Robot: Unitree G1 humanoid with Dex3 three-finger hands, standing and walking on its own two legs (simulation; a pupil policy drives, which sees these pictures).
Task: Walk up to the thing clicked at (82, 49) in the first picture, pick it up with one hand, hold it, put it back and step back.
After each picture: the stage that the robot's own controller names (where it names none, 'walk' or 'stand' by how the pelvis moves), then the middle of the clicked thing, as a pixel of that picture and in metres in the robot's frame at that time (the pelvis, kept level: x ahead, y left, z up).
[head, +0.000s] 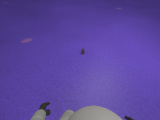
stand; (83, 51) +1.32 +0.11 -0.72
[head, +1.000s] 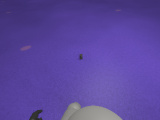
walk; (81, 56) +1.20 +0.23 -0.71
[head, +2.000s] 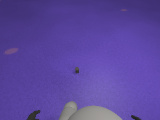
walk; (77, 70) +0.76 +0.19 -0.70
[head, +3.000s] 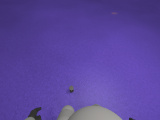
walk; (71, 89) +0.44 +0.17 -0.71
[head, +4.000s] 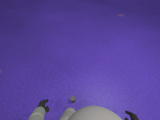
stand; (72, 99) +0.31 +0.16 -0.72
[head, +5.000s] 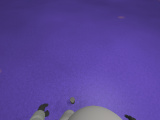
stand; (72, 100) +0.31 +0.15 -0.72
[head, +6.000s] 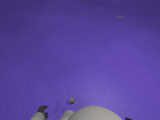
stand; (71, 100) +0.31 +0.16 -0.73
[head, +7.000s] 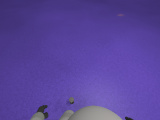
stand; (71, 100) +0.29 +0.17 -0.73
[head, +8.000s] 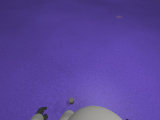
go down; (71, 100) +0.30 +0.17 -0.73
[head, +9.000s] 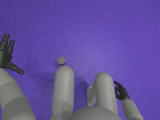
go down; (61, 61) +0.38 +0.22 -0.32
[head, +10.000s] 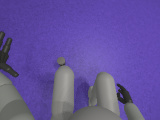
approach; (61, 61) +0.38 +0.23 -0.30
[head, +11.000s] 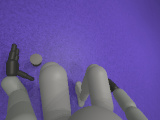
close in; (36, 60) +0.35 +0.27 -0.21
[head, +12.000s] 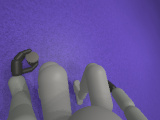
close; (32, 59) +0.35 +0.27 -0.21
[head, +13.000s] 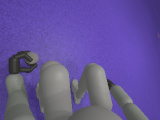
lift; (31, 59) +0.34 +0.27 -0.22
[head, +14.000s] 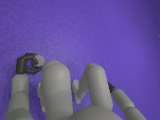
lift; (37, 62) +0.33 +0.25 -0.21
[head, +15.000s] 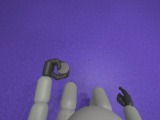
lift; (63, 71) +0.32 +0.17 +0.00
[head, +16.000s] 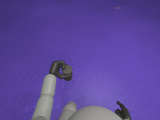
hold; (67, 73) +0.32 +0.15 +0.01
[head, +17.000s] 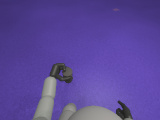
hold; (67, 75) +0.31 +0.15 +0.00
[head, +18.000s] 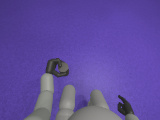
crouch; (64, 70) +0.34 +0.17 -0.06
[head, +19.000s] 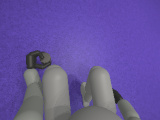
lower; (46, 60) +0.37 +0.24 -0.18
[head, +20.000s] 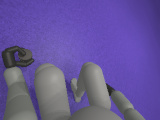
lower; (26, 58) +0.37 +0.28 -0.22
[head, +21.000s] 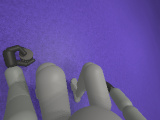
lower; (26, 57) +0.36 +0.28 -0.22
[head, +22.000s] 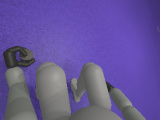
lower; (27, 57) +0.36 +0.28 -0.22
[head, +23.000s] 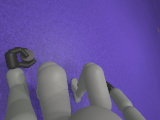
rest; (28, 58) +0.35 +0.28 -0.22
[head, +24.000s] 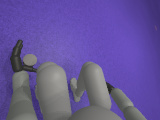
withdraw; (29, 61) +0.35 +0.26 -0.22
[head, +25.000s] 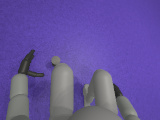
stand; (55, 61) +0.36 +0.24 -0.27
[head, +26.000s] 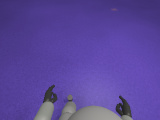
stand; (70, 98) +0.30 +0.15 -0.64
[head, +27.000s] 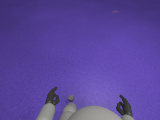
stand; (70, 98) +0.32 +0.17 -0.66
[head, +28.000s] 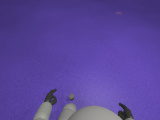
stand; (71, 97) +0.32 +0.16 -0.68
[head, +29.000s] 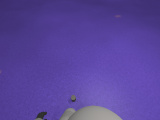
walk; (73, 98) +0.34 +0.15 -0.72
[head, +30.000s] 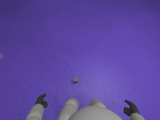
walk; (75, 80) +0.46 +0.14 -0.71
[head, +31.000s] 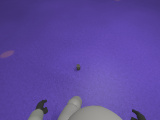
walk; (78, 67) +0.75 +0.18 -0.70
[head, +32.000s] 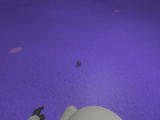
stand; (78, 63) +0.97 +0.18 -0.71
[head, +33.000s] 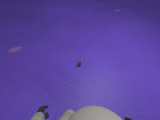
stand; (79, 63) +0.96 +0.15 -0.73
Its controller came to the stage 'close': yes
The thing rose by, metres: 0.70
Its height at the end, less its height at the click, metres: +0.00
